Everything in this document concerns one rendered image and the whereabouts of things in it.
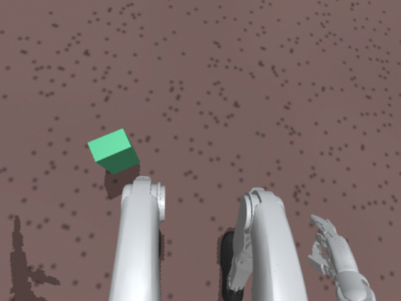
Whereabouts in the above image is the right robot arm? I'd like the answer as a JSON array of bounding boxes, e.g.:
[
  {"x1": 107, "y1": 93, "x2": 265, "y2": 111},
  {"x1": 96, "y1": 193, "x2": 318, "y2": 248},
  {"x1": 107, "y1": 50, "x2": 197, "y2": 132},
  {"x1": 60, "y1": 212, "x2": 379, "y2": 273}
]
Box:
[{"x1": 334, "y1": 271, "x2": 376, "y2": 301}]

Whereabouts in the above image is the right robot hand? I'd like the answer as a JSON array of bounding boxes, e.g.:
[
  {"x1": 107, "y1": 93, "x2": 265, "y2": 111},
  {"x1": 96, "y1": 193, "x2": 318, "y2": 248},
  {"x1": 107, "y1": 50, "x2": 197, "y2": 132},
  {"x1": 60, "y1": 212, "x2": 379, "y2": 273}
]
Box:
[{"x1": 308, "y1": 214, "x2": 359, "y2": 279}]

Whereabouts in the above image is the right robot foot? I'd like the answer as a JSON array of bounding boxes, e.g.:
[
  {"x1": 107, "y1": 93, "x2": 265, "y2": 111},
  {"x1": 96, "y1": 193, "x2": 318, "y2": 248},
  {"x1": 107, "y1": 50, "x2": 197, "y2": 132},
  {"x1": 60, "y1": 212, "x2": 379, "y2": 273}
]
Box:
[{"x1": 220, "y1": 231, "x2": 244, "y2": 301}]

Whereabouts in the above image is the carton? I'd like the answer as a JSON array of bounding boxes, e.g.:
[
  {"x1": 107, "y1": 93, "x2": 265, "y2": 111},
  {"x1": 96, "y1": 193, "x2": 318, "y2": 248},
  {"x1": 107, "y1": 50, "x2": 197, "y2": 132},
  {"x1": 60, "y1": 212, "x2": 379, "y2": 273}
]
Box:
[{"x1": 88, "y1": 129, "x2": 140, "y2": 174}]

